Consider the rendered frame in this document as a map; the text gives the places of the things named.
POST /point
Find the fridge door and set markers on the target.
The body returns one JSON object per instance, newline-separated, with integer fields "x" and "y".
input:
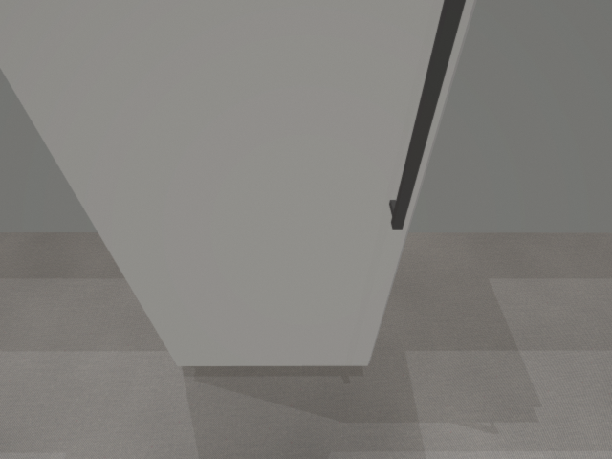
{"x": 237, "y": 157}

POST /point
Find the handle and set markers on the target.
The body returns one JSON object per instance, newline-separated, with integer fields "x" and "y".
{"x": 442, "y": 47}

